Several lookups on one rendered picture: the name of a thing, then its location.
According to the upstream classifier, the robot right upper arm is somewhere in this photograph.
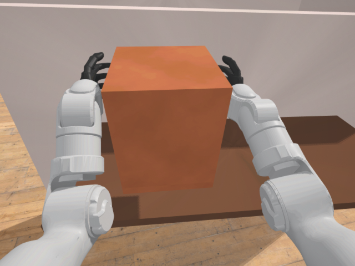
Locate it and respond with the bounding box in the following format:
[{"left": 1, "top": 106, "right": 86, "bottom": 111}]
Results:
[{"left": 260, "top": 171, "right": 355, "bottom": 266}]

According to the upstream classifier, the robot right forearm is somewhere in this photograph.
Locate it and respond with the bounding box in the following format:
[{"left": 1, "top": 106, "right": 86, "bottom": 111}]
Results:
[{"left": 227, "top": 84, "right": 334, "bottom": 215}]

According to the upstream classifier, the robot left hand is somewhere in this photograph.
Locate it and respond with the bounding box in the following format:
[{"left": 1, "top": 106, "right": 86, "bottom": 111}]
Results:
[{"left": 81, "top": 52, "right": 111, "bottom": 89}]

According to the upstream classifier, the robot right hand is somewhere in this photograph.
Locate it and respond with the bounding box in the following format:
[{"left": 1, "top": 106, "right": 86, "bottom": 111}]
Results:
[{"left": 218, "top": 55, "right": 244, "bottom": 86}]

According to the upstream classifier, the robot left upper arm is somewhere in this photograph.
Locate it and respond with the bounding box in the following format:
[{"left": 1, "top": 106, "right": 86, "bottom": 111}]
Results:
[{"left": 0, "top": 185, "right": 114, "bottom": 266}]

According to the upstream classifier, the table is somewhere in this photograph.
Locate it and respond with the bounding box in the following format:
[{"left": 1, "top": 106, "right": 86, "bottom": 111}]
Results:
[{"left": 41, "top": 115, "right": 355, "bottom": 230}]

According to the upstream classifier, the carton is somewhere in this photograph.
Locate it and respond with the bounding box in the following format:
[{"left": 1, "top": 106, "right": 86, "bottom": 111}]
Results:
[{"left": 101, "top": 46, "right": 233, "bottom": 194}]

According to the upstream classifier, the robot left forearm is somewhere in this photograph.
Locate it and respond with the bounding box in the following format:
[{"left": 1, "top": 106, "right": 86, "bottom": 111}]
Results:
[{"left": 42, "top": 79, "right": 104, "bottom": 231}]

